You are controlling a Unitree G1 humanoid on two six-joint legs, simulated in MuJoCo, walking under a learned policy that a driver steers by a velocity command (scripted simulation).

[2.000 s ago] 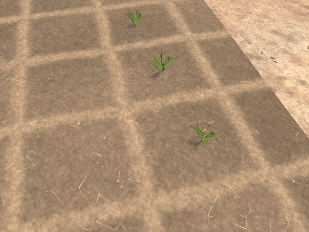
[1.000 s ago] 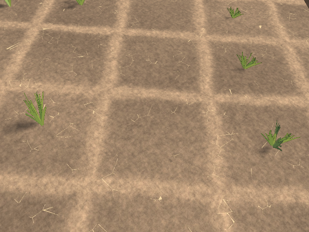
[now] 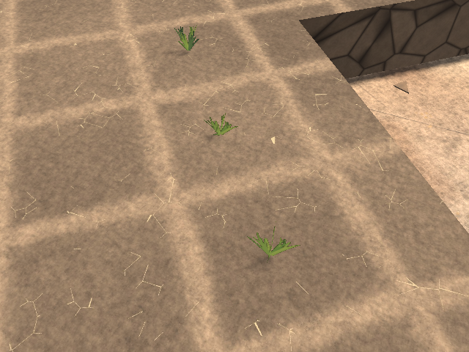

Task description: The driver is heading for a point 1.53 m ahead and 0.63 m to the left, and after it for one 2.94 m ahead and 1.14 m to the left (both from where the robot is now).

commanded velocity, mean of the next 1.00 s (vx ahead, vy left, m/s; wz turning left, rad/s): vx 0.15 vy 0.00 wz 0.71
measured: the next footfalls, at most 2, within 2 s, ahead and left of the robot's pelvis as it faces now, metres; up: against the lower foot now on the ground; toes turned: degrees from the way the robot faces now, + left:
left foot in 0.16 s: +0.34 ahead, +0.08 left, +0.00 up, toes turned +9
right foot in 0.70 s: +0.49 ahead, -0.06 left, +0.00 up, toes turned +47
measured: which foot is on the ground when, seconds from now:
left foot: up 0.00-0.14, down 0.16-0.70, up 0.72-1.00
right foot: down 0.00-0.14, up 0.16-0.68, down 0.70-1.00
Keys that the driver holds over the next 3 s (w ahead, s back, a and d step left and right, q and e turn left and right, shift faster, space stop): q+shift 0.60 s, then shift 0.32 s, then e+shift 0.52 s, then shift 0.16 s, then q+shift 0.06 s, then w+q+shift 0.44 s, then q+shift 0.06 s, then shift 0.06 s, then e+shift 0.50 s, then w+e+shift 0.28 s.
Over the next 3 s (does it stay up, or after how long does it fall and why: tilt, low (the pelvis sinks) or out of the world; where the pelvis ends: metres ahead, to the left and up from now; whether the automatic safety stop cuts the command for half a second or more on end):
stays up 0.72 0.39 0.01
